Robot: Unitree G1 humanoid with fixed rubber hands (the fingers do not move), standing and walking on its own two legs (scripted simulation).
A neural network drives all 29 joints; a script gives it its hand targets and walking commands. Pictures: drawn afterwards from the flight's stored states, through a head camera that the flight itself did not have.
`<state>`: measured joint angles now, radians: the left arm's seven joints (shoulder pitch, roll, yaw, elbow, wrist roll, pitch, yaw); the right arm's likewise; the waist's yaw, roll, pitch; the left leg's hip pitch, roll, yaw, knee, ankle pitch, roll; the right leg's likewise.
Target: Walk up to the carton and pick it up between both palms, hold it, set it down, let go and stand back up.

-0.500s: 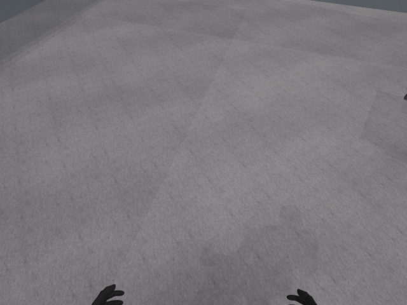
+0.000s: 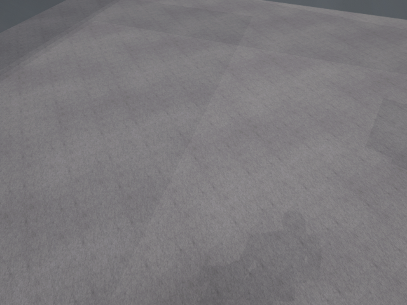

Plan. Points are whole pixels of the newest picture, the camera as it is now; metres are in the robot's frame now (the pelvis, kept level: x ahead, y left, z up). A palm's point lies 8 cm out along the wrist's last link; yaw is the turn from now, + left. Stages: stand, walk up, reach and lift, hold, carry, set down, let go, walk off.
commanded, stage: stand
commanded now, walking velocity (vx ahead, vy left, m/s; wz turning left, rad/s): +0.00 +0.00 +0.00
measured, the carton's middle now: out of the picture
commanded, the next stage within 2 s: walk up in 1.16 s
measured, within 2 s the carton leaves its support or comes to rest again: neither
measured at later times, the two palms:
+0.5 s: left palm out of the picture +0.02 +0.22 -0.13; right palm out of the picture +0.02 -0.23 -0.13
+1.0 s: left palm out of the picture -0.01 +0.21 -0.14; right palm out of the picture -0.01 -0.22 -0.13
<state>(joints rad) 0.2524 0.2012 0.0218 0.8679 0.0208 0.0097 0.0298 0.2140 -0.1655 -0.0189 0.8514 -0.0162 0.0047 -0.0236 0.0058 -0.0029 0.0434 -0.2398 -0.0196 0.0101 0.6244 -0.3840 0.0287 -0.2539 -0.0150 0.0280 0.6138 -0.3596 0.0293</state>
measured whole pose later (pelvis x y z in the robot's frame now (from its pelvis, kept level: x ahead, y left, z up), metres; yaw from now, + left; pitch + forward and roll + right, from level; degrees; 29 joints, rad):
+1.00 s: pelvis +0.00 -0.01 +0.01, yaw +1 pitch -2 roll +0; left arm 0.25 0.14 0.01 1.15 0.01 0.00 0.05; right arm 0.27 -0.11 -0.01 1.15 -0.01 0.00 -0.05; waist 0.00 -0.01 0.06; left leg -0.12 -0.02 0.00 0.45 -0.29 0.02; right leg -0.14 -0.02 0.01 0.46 -0.28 0.02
